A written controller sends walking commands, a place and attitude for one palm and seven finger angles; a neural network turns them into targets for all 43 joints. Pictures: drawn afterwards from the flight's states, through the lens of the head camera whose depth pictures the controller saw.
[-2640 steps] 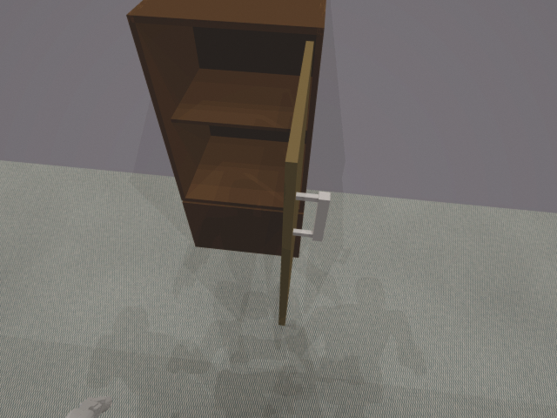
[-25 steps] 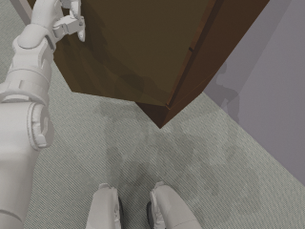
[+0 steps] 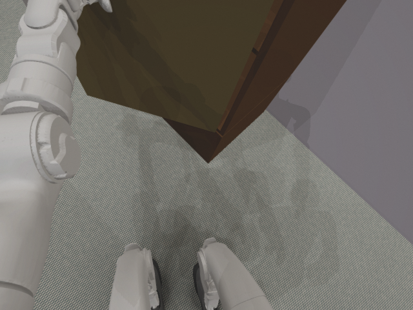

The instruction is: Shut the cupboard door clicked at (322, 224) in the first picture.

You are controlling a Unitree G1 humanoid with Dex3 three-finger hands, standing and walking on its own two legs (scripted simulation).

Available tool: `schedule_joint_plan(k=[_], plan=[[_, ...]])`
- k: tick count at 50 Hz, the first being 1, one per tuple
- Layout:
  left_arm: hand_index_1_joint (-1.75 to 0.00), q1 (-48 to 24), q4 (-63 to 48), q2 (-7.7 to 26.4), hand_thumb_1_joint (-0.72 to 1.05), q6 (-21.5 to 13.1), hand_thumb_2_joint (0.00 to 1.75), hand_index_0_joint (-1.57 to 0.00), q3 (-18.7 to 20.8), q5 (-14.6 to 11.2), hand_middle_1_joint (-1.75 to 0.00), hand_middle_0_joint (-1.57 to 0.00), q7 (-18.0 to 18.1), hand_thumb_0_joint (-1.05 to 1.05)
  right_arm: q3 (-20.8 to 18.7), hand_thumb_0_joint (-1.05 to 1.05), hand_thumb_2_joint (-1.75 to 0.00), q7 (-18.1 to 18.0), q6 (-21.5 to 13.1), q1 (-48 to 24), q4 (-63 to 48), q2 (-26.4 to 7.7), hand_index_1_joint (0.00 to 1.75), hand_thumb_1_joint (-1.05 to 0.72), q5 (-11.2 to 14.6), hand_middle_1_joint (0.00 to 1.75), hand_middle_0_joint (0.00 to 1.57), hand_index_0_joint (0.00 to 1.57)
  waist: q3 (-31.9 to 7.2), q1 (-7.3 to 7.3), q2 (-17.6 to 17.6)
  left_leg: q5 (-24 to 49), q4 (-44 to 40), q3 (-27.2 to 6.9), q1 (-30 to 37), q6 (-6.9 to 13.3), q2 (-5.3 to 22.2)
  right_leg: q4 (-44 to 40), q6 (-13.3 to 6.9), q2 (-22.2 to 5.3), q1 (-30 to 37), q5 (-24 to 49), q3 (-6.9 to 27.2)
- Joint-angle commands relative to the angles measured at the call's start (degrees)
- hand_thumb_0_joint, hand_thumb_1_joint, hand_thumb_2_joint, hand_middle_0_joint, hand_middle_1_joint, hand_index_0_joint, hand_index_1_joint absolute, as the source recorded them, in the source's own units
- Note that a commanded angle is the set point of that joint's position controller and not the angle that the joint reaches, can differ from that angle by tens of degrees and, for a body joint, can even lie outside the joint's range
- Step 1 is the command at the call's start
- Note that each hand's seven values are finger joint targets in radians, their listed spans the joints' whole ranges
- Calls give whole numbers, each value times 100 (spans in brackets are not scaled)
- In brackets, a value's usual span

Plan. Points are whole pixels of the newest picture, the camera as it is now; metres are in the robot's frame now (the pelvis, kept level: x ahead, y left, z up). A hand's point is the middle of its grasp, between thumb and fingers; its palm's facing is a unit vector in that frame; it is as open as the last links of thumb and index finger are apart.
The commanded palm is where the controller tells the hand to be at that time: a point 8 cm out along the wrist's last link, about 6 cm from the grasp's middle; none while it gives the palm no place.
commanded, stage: pull the fist back off the door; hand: left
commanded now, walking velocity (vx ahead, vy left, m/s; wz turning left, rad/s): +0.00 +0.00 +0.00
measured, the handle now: out of the picture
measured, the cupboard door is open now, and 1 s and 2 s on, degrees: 31 30 30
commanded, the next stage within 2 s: draw the hand back to the body in 0.76 s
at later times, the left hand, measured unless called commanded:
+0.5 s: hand (99, 9) +0.56 +0.08 +0.13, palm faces +0.09 -1.00 -0.04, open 3.1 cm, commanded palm +0.52 +0.12 +0.13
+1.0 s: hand (103, 38) +0.51 +0.08 +0.14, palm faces +0.12 -0.99 +0.00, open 3.1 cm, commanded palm +0.46 +0.13 +0.15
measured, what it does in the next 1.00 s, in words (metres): rises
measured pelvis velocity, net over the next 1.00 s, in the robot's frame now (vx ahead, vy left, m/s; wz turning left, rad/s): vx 0.02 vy -0.02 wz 0.04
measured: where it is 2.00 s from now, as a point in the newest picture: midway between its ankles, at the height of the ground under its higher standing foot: (181, 300)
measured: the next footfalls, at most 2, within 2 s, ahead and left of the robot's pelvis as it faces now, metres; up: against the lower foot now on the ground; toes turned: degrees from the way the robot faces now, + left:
none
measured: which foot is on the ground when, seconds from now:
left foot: down 0.00-1.00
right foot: down 0.00-1.00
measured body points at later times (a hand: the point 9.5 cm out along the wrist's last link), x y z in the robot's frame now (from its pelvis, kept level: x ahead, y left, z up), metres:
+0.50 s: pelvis +0.03 -0.01 +0.05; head +0.16 +0.00 +0.48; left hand +0.55 +0.14 +0.14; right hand -0.01 -0.26 -0.07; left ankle +0.06 +0.09 -0.60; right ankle +0.01 -0.10 -0.60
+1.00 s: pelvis +0.02 -0.02 +0.06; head +0.12 -0.02 +0.49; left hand +0.50 +0.13 +0.14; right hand +0.06 -0.26 -0.07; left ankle +0.06 +0.09 -0.60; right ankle +0.01 -0.10 -0.60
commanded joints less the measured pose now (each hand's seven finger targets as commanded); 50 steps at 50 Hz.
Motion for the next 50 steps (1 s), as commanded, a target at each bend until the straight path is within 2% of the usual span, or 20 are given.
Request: schedule_joint_plan(k=[1,3,5,8,10,11,14,17,19,21,25,29,31,35,39,43,44,46,47,50], plan=[[-150,-2814,-1829,240,90,-819,90,-130,265,552,-150,-130,1760,0,-440,0,-90,308,46,1675,-147,-1016,30,-90,-275,30,20,20,-3845,-237,1254,2214,-656,-850,4429,-83,139,-1024,144,-118,127,1542,277],[-150,-2550,-1815,416,90,-1077,90,-130,114,1083,-150,-130,2030,0,-502,0,-90,473,165,1741,-141,-1050,30,-90,-327,30,20,20,-3804,-254,1146,2249,-668,-759,4346,-91,128,-1085,137,-108,356,1622,294],[-150,-2509,-1925,395,90,-1254,90,-130,-74,1279,-150,-130,1942,0,-575,0,-90,539,293,1794,-163,-1075,30,-90,-305,30,20,20,-3903,-298,1064,2304,-777,-731,4452,-77,79,-1188,117,-81,664,1786,311],[-150,-2186,-2082,330,90,-1273,90,-130,-100,940,-150,-130,1510,0,-612,0,-90,512,443,1686,-292,-1078,30,-90,-140,30,20,20,-4106,-138,912,2264,-1035,-577,4583,-73,-12,-1454,106,-62,1477,2145,389],[-150,-1909,-2188,535,90,-1242,90,-130,235,599,-150,-130,1306,0,-595,0,-90,447,498,1655,-353,-1076,30,-90,-72,30,20,20,-4200,21,726,2337,-1151,-495,4512,-50,-65,-1535,118,-50,1988,2438,445],[-150,-1695,-2159,435,90,-1227,90,-130,246,464,-150,-130,1246,0,-579,0,-90,425,523,1608,-381,-1037,30,-90,-21,30,20,20,-4147,66,551,2322,-1201,-430,4430,-44,-83,-1613,143,-58,2195,2556,485],[-150,-1051,-1797,390,90,-1293,90,-130,396,337,-150,-130,1267,0,-529,0,-90,382,556,1542,-385,-958,30,-90,-2,30,20,20,-3232,90,-26,1851,-1336,-255,3697,3,-111,-1835,217,-103,2530,2484,599],[-150,-546,-1672,109,90,-1611,90,-130,229,403,-150,-130,1344,0,-534,0,-90,404,542,1452,-387,-900,30,-90,-18,30,20,20,-2691,132,-135,1672,-1376,-164,3496,13,-141,-1915,224,-142,2482,2478,682],[-150,-237,-1735,-228,90,-1810,90,-130,-60,430,-150,-130,1301,0,-576,0,-90,427,559,1400,-389,-883,30,-90,-16,30,20,20,-2595,139,-239,1703,-1411,-145,3549,13,-169,-1939,227,-165,2544,2613,711],[-150,33,-1899,-639,90,-1972,90,-130,-350,383,-150,-130,1198,0,-638,0,-90,448,566,1332,-398,-872,30,-90,3,30,20,20,-2779,228,31,2042,-1451,-148,4078,-27,-188,-1890,195,-161,2424,2844,624],[-150,559,-1877,-1028,90,-1870,90,-130,-569,119,-150,-130,1016,0,-687,0,-90,423,685,1185,-440,-898,30,-90,93,30,20,20,-2648,296,-159,2081,-1539,-81,4180,-16,-251,-1983,210,-184,2608,3072,634],[-150,137,-2660,-1136,90,-2041,90,-130,-691,-3,-150,-130,1097,0,-710,0,-90,355,734,890,-510,-847,30,-90,140,30,20,20,-2802,333,-51,1965,-1561,-77,4435,-14,-266,-2051,232,-221,2622,2928,675],[-150,-104,-3353,-1007,90,-2375,90,-130,-613,-17,-150,-130,1207,0,-736,0,-90,315,680,754,-501,-813,30,-90,145,30,20,20,-3343,449,305,2261,-1513,-101,4891,-45,-259,-1927,213,-236,2690,3123,680],[-150,-12,-3454,-1176,90,-2710,90,-130,-870,150,-150,-130,1363,0,-748,0,-90,287,630,614,-371,-780,30,-90,121,30,20,20,-3280,379,160,2391,-1461,-162,5088,-38,-230,-1831,224,-231,2483,3130,624],[-150,536,-2276,-917,90,-2304,90,-130,-703,374,-150,-130,1447,0,-716,0,-90,251,759,547,-318,-842,30,-90,141,30,20,20,-2615,359,-446,1733,-1555,-67,4275,2,-271,-2011,352,-286,2641,2896,743],[-150,727,-1877,-1129,90,-1901,90,-130,-678,146,-150,-130,1368,0,-640,0,-90,202,832,432,-514,-818,30,-90,196,30,20,20,-2511,445,-683,1530,-1706,-19,4009,-1,-317,-2133,335,-296,2949,2796,748],[-150,648,-1835,-1215,90,-1861,90,-130,-728,54,-150,-130,1325,0,-622,0,-90,191,823,390,-541,-815,30,-90,200,30,20,20,-2382,391,-725,1383,-1698,3,3879,14,-331,-2207,354,-306,2955,2701,804],[-150,995,-2302,-636,90,-1992,90,-130,-163,-89,-150,-130,1253,0,-607,0,-90,155,809,367,-697,-848,30,-90,208,30,20,20,-2840,750,-685,1634,-1817,28,4040,-7,-338,-2168,315,-322,3493,3042,851],[-150,1128,-2748,-523,90,-2110,90,-130,-112,-138,-150,-130,1201,0,-605,0,-90,139,802,293,-804,-825,30,-90,231,30,20,20,-3164,890,-556,1754,-1874,61,4189,-19,-346,-2152,308,-333,3770,3254,885],[-150,1836,-4000,-605,90,-2442,90,-130,-264,-140,-150,-130,1059,0,-615,0,-90,141,720,186,-993,-728,30,-90,282,30,20,20,-3629,1152,-267,2345,-2038,95,4946,-26,-322,-2132,275,-287,4129,3823,822]])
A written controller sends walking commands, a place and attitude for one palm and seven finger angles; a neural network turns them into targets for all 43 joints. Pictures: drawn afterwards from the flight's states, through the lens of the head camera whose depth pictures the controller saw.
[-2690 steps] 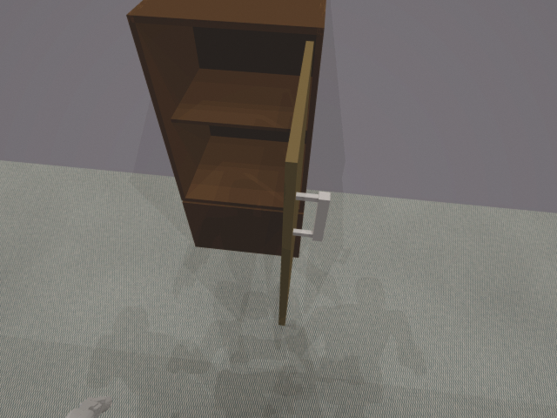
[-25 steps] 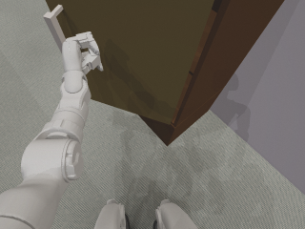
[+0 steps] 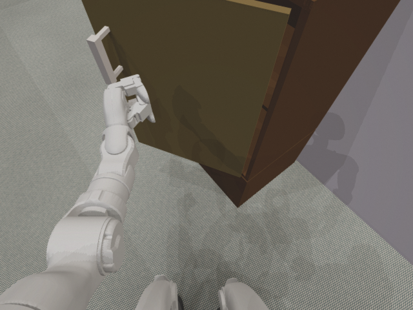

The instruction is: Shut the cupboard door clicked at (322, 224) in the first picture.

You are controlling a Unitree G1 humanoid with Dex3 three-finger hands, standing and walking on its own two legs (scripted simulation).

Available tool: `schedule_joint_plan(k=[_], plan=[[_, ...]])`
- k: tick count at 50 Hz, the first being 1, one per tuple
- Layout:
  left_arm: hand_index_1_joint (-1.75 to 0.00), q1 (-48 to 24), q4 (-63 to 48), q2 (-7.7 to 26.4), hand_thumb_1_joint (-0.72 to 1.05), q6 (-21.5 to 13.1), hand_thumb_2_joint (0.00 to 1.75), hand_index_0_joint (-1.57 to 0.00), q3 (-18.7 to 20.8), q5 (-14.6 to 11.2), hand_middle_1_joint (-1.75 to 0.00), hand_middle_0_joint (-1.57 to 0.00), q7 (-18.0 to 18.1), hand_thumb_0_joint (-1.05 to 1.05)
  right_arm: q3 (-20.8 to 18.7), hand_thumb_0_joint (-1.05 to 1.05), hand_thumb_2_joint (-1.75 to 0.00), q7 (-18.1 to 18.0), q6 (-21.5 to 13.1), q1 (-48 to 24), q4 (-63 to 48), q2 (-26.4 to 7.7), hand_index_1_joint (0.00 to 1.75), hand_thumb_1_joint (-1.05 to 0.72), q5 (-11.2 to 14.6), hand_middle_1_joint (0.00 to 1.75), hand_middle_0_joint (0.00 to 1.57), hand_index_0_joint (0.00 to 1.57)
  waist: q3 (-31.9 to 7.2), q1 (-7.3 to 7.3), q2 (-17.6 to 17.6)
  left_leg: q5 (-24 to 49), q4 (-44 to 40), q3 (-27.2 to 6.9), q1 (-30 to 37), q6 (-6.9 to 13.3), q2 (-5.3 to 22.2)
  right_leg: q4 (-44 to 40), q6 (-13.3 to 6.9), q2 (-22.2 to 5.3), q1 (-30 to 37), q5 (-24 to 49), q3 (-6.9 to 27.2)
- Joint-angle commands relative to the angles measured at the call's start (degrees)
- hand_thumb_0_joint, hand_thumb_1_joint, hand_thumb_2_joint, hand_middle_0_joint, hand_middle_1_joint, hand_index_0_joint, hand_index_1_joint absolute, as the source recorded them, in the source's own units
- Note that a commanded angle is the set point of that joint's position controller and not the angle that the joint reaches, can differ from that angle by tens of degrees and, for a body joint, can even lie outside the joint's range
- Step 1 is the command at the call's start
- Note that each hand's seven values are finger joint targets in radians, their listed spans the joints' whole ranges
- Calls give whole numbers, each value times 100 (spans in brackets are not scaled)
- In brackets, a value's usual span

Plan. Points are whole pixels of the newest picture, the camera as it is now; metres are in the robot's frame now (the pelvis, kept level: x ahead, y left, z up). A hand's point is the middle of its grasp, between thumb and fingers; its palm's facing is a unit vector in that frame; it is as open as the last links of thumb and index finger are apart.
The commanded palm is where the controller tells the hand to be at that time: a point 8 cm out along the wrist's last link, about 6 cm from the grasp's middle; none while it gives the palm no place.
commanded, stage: draw the hand back to the body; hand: left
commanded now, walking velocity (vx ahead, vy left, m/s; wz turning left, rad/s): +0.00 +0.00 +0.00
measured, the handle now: (107, 57) +0.67 +0.18 +0.07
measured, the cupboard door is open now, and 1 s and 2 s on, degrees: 30 30 30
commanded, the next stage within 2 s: step back with the hand held close in 1.46 s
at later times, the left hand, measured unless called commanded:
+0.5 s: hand (70, 157) +0.34 +0.16 +0.16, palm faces +0.04 -0.99 -0.15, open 3.0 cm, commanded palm +0.30 +0.22 +0.17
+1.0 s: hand out of the picture +0.22 +0.29 +0.23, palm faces +0.38 -0.85 -0.37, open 5.4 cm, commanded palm +0.17 +0.33 +0.25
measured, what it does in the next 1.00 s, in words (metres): rises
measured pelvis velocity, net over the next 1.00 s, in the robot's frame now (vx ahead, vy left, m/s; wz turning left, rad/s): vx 0.02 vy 0.04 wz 0.03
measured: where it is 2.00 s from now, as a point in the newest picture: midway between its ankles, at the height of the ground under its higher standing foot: outside the picture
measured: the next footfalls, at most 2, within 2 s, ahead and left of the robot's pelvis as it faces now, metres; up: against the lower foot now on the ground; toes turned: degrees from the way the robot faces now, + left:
none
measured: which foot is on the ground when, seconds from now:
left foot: down 0.00-1.00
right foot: down 0.00-1.00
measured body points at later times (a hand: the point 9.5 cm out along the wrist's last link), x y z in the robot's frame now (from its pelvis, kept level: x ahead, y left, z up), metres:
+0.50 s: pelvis +0.01 +0.02 +0.06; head +0.01 +0.00 +0.51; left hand +0.33 +0.22 +0.17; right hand +0.17 -0.23 -0.03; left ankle +0.05 +0.11 -0.65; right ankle -0.01 -0.08 -0.65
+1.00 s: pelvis +0.02 +0.04 +0.09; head +0.00 +0.01 +0.54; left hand +0.19 +0.33 +0.25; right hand +0.21 -0.16 +0.00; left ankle +0.05 +0.11 -0.65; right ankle -0.01 -0.08 -0.65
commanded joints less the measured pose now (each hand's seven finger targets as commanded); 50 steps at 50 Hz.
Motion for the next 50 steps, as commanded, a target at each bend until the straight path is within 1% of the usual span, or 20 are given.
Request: schedule_joint_plan(k=[1,5,9,10,12,14,16,19,20,23,25,28,32,38,40,41,44,45,46,50], plan=[[-150,-1194,-2698,1115,90,-782,90,-130,30,-66,-150,-130,-175,0,-335,0,-90,-85,-202,608,-656,-843,30,-90,97,30,20,20,-3437,426,-178,2073,-632,-187,2656,106,-171,-1106,376,-151,2070,3648,432],[-150,-257,-2967,792,90,-210,90,-130,-453,-155,-150,-130,-421,0,-341,0,-90,-178,-127,499,-754,-868,30,-90,275,30,20,20,-2216,279,-870,1366,-1070,-84,2513,191,-170,-1773,602,-171,2259,3161,559],[-150,-50,-3545,726,90,315,90,-130,-558,-609,-150,-130,-633,0,-297,0,-90,-396,-173,126,-822,-873,30,-90,432,30,20,20,-1431,289,-927,826,-1493,-89,2770,204,-176,-2501,613,-249,2342,2033,659],[-150,-49,-3927,789,90,301,90,-130,-593,-656,-150,-130,-659,0,-273,0,-90,-451,-210,26,-833,-883,30,-90,453,30,20,20,-1435,342,-618,861,-1578,-92,3030,200,-175,-2533,552,-235,2342,1922,604],[-150,132,-4329,694,90,222,90,-130,-712,-710,-150,-130,-691,0,-241,0,-90,-507,-329,-131,-819,-820,30,-90,466,30,20,20,-1380,380,-382,1036,-1740,-152,3475,190,-147,-2514,440,-192,2285,2036,417],[-150,692,-4619,752,90,151,90,-130,-721,-694,-150,-130,-726,0,-203,0,-90,-517,-435,-269,-837,-802,30,-90,468,30,20,20,-1345,516,-115,1226,-1875,-217,3774,151,-124,-2424,352,-156,2292,2163,264],[-144,1330,-4644,850,90,201,90,-124,-685,-667,-144,-124,-780,0,-162,0,-90,-520,-473,-420,-861,-802,30,-90,490,30,20,20,-1073,603,-137,1226,-2011,-238,3804,145,-114,-2450,347,-167,2312,2151,231],[-135,2073,-5062,1002,90,484,90,-116,-602,-761,-135,-116,-965,0,-132,0,-90,-522,-505,-717,-1046,-815,30,-90,542,30,20,20,-988,757,-242,1325,-2183,-214,3871,152,-120,-2526,341,-200,2649,2312,245],[-132,2357,-5707,1179,90,720,90,-113,-969,-371,-132,-113,-769,0,-184,0,-90,-621,-248,-933,-1194,-663,30,-90,593,30,20,20,-1205,767,-326,1465,-2484,-219,4199,93,-88,-2919,381,-407,3012,2577,562],[-123,2936,-6580,1148,90,1101,90,-105,-979,-320,-123,-105,-543,0,-96,0,-90,-769,-106,-1272,-1366,-617,30,-90,595,30,20,20,-796,746,-300,1593,-2777,-214,4431,115,-78,-3166,411,-417,3302,2748,452],[-117,3268,-6728,1286,90,1319,90,-100,-887,-307,-117,-100,-471,0,-49,0,-90,-852,-43,-1406,-1348,-630,30,-90,593,30,20,20,-380,769,-416,1529,-3031,-241,4536,144,-65,-3461,380,-388,3394,2555,422],[-108,3378,-7128,1415,90,1539,90,-92,-744,-257,-108,-92,-370,0,17,0,-90,-949,-28,-1589,-1348,-584,30,-90,585,30,20,20,-116,747,-448,1435,-3348,-272,4894,155,-25,-3786,342,-344,3476,2245,361],[-96,3910,-7819,1396,90,1743,90,-81,-709,-239,-96,-81,-294,0,110,0,-90,-964,-109,-1684,-1331,-529,30,-90,545,30,20,20,-177,803,109,1599,-3719,-405,5438,102,21,-3999,270,-333,3852,2270,261],[-78,5005,-8718,1561,90,1929,90,-64,-351,-228,-78,-64,-204,0,172,0,-90,-903,-271,-1817,-1308,-522,30,-90,456,30,20,20,41,898,159,1772,-4121,-520,5699,38,94,-4306,253,-307,4210,2390,175],[-72,5508,-8754,1815,90,1980,90,-58,13,-240,-72,-58,-177,0,156,0,-90,-892,-309,-1811,-1251,-565,30,-90,417,30,20,20,199,979,-17,1818,-4202,-517,5603,37,86,-4436,255,-295,4327,2434,176],[-69,5626,-8904,1723,90,1979,90,-56,-6,-246,-69,-56,-185,0,171,0,-90,-877,-315,-1826,-1276,-531,30,-90,427,30,20,20,202,971,-37,1883,-4237,-515,5594,27,94,-4407,255,-318,4404,2457,149],[-60,6034,-9248,1924,90,1966,90,-47,360,-241,-60,-47,-164,0,138,0,-90,-842,-375,-1849,-1252,-530,30,-90,404,30,20,20,235,1016,-3,1930,-4293,-534,5652,8,116,-4460,266,-312,4455,2474,136],[-57,6276,-9256,2152,90,1968,90,-45,628,-253,-57,-45,-149,0,114,0,-90,-836,-411,-1839,-1227,-581,30,-90,382,30,20,20,282,1077,-71,1925,-4294,-504,5572,15,85,-4551,269,-289,4501,2473,148],[-54,6378,-9416,2022,90,1949,90,-42,579,-266,-54,-42,-161,0,119,0,-90,-824,-429,-1839,-1250,-526,30,-90,402,30,20,20,192,1052,122,2016,-4272,-468,5617,22,83,-4492,264,-337,4588,2517,161],[-42,6921,-9631,2342,90,1902,90,-31,1079,-258,-42,-31,-100,0,70,0,-90,-811,-560,-1831,-1189,-576,30,-90,391,30,20,20,439,1116,202,1806,-4340,-519,5496,-18,103,-4598,273,-290,4508,2391,161]])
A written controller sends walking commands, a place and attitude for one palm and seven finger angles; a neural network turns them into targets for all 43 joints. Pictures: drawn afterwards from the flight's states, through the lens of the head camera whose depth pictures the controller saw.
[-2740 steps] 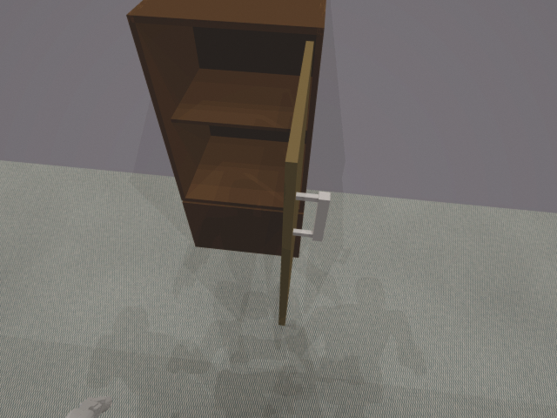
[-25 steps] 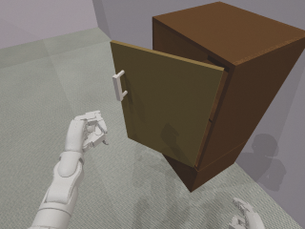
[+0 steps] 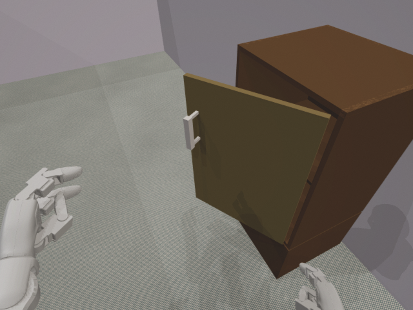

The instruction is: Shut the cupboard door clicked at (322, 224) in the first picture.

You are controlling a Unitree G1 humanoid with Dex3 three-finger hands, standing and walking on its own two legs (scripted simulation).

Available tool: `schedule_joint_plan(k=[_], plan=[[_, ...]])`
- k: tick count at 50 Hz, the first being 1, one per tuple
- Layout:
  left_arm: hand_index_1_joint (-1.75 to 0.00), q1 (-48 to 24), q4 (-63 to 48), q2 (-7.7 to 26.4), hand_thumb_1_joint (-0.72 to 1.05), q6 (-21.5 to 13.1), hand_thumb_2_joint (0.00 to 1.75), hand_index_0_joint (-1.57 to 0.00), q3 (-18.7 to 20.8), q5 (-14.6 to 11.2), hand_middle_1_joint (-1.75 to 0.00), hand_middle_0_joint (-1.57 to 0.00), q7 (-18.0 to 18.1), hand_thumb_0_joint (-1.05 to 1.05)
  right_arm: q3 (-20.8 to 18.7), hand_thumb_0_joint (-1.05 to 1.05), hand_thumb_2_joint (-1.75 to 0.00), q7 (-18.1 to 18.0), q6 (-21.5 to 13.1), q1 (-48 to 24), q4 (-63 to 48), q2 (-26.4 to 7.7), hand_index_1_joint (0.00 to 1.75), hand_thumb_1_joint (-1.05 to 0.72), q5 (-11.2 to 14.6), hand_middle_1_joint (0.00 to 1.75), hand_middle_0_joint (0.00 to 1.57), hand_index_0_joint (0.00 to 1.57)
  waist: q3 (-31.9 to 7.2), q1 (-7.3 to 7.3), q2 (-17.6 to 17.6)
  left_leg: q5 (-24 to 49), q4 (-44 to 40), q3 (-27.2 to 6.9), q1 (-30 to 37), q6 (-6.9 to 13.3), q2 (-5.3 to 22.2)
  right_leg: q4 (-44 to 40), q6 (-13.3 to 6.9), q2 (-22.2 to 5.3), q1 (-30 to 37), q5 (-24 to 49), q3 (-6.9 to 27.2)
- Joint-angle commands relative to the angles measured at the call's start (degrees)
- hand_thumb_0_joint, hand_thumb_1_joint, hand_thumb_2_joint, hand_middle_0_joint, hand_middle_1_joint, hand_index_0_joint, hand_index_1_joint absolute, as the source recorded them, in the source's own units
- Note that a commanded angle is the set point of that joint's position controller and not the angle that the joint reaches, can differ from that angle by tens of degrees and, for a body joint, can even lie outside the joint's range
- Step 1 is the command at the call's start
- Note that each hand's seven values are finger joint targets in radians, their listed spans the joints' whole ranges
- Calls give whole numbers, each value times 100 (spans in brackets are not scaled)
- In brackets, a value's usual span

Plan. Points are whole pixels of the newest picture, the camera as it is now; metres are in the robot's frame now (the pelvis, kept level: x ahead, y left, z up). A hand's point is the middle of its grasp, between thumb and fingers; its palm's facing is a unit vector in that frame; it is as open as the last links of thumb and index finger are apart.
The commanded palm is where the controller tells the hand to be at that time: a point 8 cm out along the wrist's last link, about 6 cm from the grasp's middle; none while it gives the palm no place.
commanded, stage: draw the hand back to the body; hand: left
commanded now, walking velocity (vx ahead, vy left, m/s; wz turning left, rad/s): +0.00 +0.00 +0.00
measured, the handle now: (192, 130) +0.65 +0.12 -0.02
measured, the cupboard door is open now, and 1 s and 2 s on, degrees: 30 30 30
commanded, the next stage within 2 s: step back with the hand held close in 0.46 s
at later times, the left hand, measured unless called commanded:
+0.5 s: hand (57, 228) +0.18 +0.24 +0.16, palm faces +0.43 -0.81 -0.40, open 7.4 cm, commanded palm +0.14 +0.28 +0.17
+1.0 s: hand (49, 224) +0.19 +0.26 +0.15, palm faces +0.36 -0.79 -0.50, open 7.4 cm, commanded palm +0.13 +0.30 +0.17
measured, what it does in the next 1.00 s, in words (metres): stands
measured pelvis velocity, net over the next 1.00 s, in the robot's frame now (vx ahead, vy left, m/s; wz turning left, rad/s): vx -0.02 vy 0.00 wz -0.02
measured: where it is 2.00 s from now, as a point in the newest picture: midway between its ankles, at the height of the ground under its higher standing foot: outside the picture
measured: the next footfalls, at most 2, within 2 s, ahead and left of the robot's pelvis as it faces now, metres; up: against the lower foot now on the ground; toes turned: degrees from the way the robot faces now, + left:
right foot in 1.90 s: -0.26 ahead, -0.12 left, +0.00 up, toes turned +5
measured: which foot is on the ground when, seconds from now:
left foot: down 0.00-1.00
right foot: down 0.00-1.00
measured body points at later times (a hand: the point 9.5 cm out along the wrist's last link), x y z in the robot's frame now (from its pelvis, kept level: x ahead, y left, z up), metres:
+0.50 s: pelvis +0.00 -0.02 +0.00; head -0.04 -0.04 +0.45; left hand +0.15 +0.28 +0.18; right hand +0.18 -0.24 -0.08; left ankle +0.03 +0.07 -0.74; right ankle -0.03 -0.12 -0.74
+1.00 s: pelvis -0.02 +0.00 -0.01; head -0.01 -0.02 +0.44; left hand +0.16 +0.30 +0.18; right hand +0.16 -0.25 -0.09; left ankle +0.03 +0.07 -0.74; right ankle -0.03 -0.12 -0.74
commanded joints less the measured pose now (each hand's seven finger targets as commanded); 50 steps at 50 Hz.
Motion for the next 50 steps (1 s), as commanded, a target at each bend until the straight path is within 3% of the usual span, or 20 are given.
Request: schedule_joint_plan(k=[1,4,6,10,13,15,16,20,22,25,29,30,31,33,38,40,42,44,49,50], plan=[[-39,-336,-1656,1192,90,-487,90,-28,1046,-3,-39,-28,116,0,-310,0,-90,-67,-461,-839,-953,-646,30,-90,-8,30,20,20,-493,-9,203,454,-515,-546,577,-271,464,-333,-55,-26,-459,798,-37],[-30,30,-1744,1391,90,-564,90,-20,1419,-2,-30,-20,172,0,-352,0,-90,-81,-571,-807,-919,-661,30,-90,-4,30,20,20,-402,43,107,321,-539,-584,508,-281,480,-340,-45,6,-511,709,-52],[-30,-46,-1530,1006,90,-562,90,-20,1023,26,-30,-20,149,0,-365,0,-90,-88,-630,-769,-849,-690,30,-90,-6,30,20,20,-125,-69,74,97,-586,-576,476,-264,469,-392,-27,-13,-683,579,-36],[-30,-278,-1101,900,90,-530,90,-20,887,51,-30,-20,178,0,-443,0,-90,-135,-676,-708,-765,-805,30,-90,-7,30,20,20,190,-127,-382,-466,-678,-603,354,-206,442,-497,9,-14,-872,256,2],[-30,-422,-1321,1020,90,-625,90,-20,966,87,-30,-20,197,0,-449,0,-90,-163,-721,-726,-795,-775,30,-90,-13,30,20,20,-166,-69,-296,-365,-603,-516,486,-158,391,-467,9,-44,-745,195,33],[-30,-324,-1469,1329,90,-668,90,-20,1234,90,-30,-20,229,0,-456,0,-90,-174,-778,-757,-768,-773,30,-90,-38,30,20,20,-397,24,-184,-78,-510,-435,539,-148,355,-483,-12,-62,-580,337,66],[-30,-350,-1659,1213,90,-700,90,-20,1136,91,-30,-20,219,0,-432,0,-90,-165,-797,-773,-805,-720,30,-90,-33,30,20,20,-552,21,-24,95,-469,-408,592,-151,347,-418,-23,-88,-484,426,60],[-30,-102,-1695,1407,90,-704,90,-20,1353,91,-30,-20,246,0,-410,0,-90,-158,-870,-807,-734,-692,30,-90,-51,30,20,20,-312,62,168,354,-348,-311,504,-193,318,-540,-53,-81,-552,576,110],[-30,-91,-1646,1296,90,-701,90,-20,1276,81,-30,-20,235,0,-387,0,-90,-153,-865,-804,-751,-651,30,-90,-44,30,20,20,-154,36,272,378,-361,-287,485,-207,332,-514,-47,-82,-644,585,92],[-30,38,-1296,1192,90,-657,90,-20,1256,49,-30,-20,200,0,-407,0,-90,-142,-835,-784,-734,-676,30,-90,-35,30,20,20,146,28,39,285,-408,-270,379,-217,341,-599,-37,-55,-744,457,77],[-30,63,-1219,1069,90,-667,90,-20,1165,11,-30,-20,140,0,-443,0,-90,-131,-780,-763,-795,-688,30,-90,-27,30,20,20,39,3,-290,274,-399,-226,466,-170,349,-595,8,-57,-773,396,96],[-30,-838,-1462,2053,90,-944,90,-20,2072,28,-30,-20,245,0,-420,0,-90,-102,-659,-692,-978,-820,30,-90,46,30,20,20,483,-179,-22,-257,-327,-358,115,-103,352,-877,52,-316,-1043,381,443],[-30,-131,-1226,1472,90,-1032,90,-20,1601,31,-30,-20,159,0,-497,0,-90,-137,-602,-791,-865,-792,30,-90,-36,30,20,20,36,-127,-311,-94,-19,-418,143,-46,364,-846,33,-483,-1248,351,545],[-30,282,-1142,1167,90,-1063,90,-20,1273,27,-30,-20,124,0,-521,0,-90,-102,-471,-739,-869,-796,30,-90,-49,30,20,20,-169,-181,-288,177,83,-383,256,-48,391,-732,34,-545,-1356,546,576],[-30,427,-1465,1340,90,-1176,90,-20,1360,46,-30,-20,217,0,-599,0,-90,-181,-314,-664,-879,-827,30,-90,-69,30,20,20,-838,-201,-266,1143,149,-301,271,-53,485,-150,135,-500,-1050,1818,367],[-30,400,-1607,1665,90,-1172,90,-20,1632,46,-30,-20,262,0,-627,0,-90,-235,-257,-646,-908,-871,30,-90,-82,30,20,20,-997,-187,-341,1689,155,-333,297,-54,540,62,156,-429,-966,2151,241],[-30,536,-1589,1574,90,-1136,90,-20,1597,14,-30,-20,280,0,-624,0,-90,-269,-158,-641,-980,-816,30,-90,-66,30,20,20,-1122,-203,-368,2039,199,-344,243,-46,596,247,156,-382,-850,2334,215],[-30,645,-1573,1614,90,-1098,90,-20,1675,-15,-30,-20,307,0,-646,0,-90,-282,-64,-634,-1013,-818,30,-90,-53,30,20,20,-1161,-219,-492,2123,270,-324,145,-51,620,325,174,-385,-824,2537,253],[-30,865,-1622,1578,90,-1079,90,-20,1647,-15,-30,-20,354,0,-656,0,-90,-296,21,-624,-1074,-849,30,-90,-38,30,20,20,-1092,-240,-226,1685,168,-432,-346,-54,719,454,139,-337,-766,2080,322],[-30,891,-1655,1712,90,-1096,90,-20,1788,-3,-30,-20,373,0,-674,0,-90,-307,-9,-635,-1059,-888,30,-90,-53,30,20,20,-1113,-211,-155,1567,112,-488,-451,-48,745,483,144,-318,-713,1964,305]])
